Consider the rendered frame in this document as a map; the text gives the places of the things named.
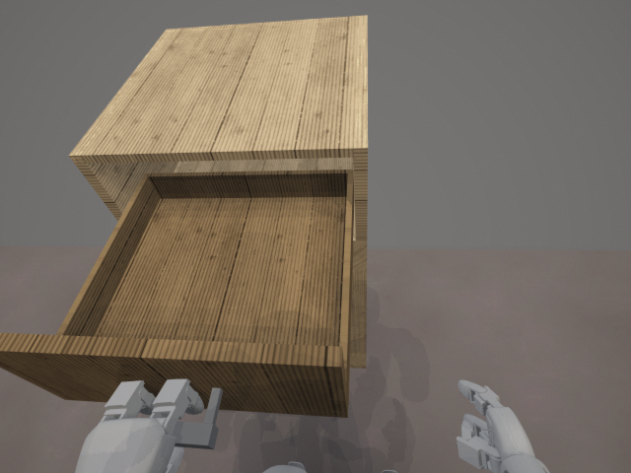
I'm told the cabinet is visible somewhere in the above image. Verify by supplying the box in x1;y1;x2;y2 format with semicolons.
69;15;368;369

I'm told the left robot shin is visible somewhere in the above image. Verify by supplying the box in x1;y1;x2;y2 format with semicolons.
288;462;306;471

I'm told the left robot hand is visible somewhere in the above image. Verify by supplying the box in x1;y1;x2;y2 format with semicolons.
75;379;204;473

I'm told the handle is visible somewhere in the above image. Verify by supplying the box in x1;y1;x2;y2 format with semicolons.
173;387;223;449

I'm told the drawer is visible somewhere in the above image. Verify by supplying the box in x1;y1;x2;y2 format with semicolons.
0;169;354;418

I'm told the right robot hand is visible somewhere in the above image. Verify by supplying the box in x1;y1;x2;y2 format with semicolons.
456;379;535;473

